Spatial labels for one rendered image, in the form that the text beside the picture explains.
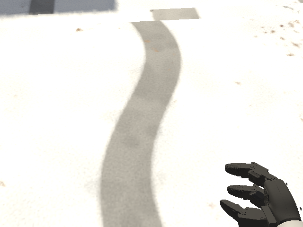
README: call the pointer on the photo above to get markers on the right robot hand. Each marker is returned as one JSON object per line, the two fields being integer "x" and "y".
{"x": 275, "y": 200}

